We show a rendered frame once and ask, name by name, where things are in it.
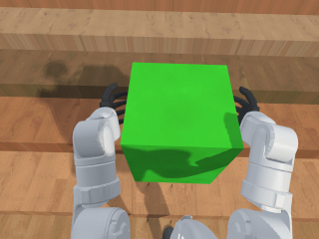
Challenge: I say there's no right robot shin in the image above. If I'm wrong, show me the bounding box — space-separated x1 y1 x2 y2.
169 215 192 239

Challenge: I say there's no robot right forearm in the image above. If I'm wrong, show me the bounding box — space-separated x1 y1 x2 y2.
239 111 298 239

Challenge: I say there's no right robot upper arm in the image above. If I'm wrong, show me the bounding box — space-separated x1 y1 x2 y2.
226 208 292 239

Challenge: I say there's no carton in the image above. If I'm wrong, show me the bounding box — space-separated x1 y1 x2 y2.
120 62 244 184

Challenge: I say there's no robot left forearm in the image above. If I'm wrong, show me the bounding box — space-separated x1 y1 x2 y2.
70 107 122 239

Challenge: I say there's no right robot hand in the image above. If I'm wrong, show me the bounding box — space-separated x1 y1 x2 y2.
233 87 260 126

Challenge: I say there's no left robot upper arm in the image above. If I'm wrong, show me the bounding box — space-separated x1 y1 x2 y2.
71 207 131 239

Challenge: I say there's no left robot hand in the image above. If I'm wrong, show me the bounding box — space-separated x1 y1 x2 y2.
100 83 129 124

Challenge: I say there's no robot right thigh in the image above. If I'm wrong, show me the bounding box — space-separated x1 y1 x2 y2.
174 219 217 239

